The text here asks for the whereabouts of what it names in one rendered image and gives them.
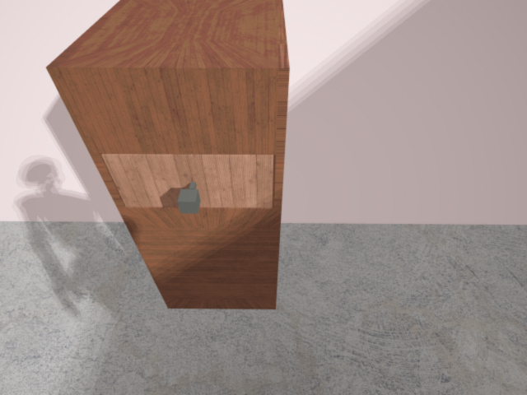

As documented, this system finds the cabinet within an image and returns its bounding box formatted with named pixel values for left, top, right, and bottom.
left=46, top=0, right=290, bottom=309

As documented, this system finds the handle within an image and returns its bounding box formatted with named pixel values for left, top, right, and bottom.
left=178, top=182, right=201, bottom=214

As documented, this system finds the drawer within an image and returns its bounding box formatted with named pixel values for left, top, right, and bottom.
left=101, top=154, right=273, bottom=208

